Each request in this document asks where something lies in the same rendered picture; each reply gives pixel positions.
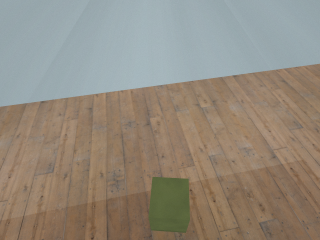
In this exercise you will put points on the carton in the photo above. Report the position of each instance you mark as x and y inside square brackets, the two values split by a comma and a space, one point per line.
[169, 208]

